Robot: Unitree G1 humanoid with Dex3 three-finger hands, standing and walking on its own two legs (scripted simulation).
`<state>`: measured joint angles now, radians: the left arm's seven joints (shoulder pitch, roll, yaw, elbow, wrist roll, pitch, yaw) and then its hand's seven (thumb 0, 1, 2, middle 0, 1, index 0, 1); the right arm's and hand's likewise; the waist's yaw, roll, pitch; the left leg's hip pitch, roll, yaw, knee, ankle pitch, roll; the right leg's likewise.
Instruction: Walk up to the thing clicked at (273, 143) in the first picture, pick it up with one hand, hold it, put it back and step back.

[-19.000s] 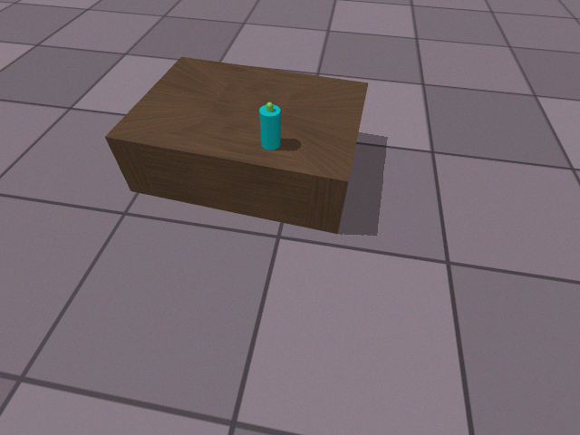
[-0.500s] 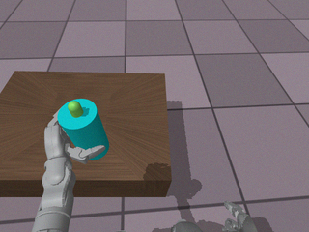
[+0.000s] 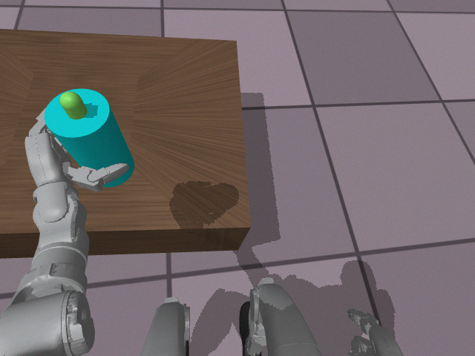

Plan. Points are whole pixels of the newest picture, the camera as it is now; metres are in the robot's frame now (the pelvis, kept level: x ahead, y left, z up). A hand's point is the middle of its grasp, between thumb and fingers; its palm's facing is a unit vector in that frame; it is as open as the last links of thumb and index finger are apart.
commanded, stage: crouch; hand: left
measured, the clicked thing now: (93, 138) +0.45 +0.19 +0.05
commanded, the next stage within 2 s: lower in 0.88 s
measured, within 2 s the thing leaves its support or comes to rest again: neither
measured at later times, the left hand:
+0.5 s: hand (94, 145) +0.51 +0.24 -0.07, palm faces +0.31 -0.95 +0.00, open 11.4 cm
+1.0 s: hand (99, 147) +0.53 +0.25 -0.12, palm faces +0.30 -0.95 +0.00, open 11.4 cm
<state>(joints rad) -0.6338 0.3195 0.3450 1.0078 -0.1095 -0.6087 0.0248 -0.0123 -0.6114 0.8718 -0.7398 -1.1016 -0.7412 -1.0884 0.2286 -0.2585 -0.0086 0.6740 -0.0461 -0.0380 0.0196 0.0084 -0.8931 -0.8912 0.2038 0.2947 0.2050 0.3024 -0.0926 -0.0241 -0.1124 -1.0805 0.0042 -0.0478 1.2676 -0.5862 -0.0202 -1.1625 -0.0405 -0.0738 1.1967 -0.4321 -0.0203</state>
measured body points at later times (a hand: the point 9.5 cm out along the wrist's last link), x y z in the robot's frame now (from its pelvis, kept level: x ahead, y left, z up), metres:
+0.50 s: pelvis -0.03 +0.01 -0.09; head +0.17 +0.04 +0.31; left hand +0.48 +0.29 -0.07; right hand +0.00 -0.26 -0.21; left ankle +0.00 +0.13 -0.63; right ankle +0.07 -0.12 -0.63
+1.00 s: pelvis -0.04 +0.02 -0.13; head +0.19 +0.05 +0.25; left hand +0.51 +0.30 -0.12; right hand -0.01 -0.25 -0.25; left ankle +0.00 +0.13 -0.63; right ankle +0.07 -0.12 -0.63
